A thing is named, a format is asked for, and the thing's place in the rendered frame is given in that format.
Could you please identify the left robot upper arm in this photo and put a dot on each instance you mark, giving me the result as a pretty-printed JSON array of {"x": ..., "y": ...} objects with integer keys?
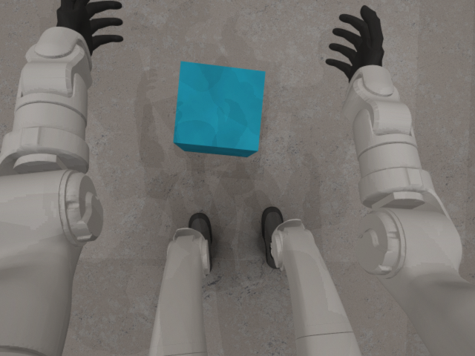
[{"x": 45, "y": 220}]

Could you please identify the robot left hand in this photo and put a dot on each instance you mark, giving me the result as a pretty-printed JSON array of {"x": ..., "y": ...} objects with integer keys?
[{"x": 76, "y": 14}]

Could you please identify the robot right hand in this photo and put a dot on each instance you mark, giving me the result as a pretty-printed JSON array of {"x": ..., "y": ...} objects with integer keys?
[{"x": 368, "y": 45}]

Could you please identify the robot thigh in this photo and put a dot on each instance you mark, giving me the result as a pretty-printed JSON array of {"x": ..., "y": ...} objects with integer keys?
[
  {"x": 179, "y": 328},
  {"x": 320, "y": 322}
]

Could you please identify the robot right thigh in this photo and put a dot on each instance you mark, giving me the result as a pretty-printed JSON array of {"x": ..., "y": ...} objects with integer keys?
[{"x": 320, "y": 322}]

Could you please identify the left robot forearm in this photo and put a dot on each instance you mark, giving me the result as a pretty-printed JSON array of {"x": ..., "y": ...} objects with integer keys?
[{"x": 51, "y": 108}]

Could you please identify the robot left thigh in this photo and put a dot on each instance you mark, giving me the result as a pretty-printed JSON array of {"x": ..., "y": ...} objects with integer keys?
[{"x": 179, "y": 328}]

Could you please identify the right robot upper arm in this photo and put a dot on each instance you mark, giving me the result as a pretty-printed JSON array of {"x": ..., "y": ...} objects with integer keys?
[{"x": 415, "y": 254}]

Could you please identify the right robot forearm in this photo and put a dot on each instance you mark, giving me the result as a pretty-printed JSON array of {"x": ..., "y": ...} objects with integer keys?
[{"x": 386, "y": 149}]

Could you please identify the carton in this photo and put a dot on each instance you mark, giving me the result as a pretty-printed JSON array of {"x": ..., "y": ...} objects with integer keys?
[{"x": 218, "y": 109}]

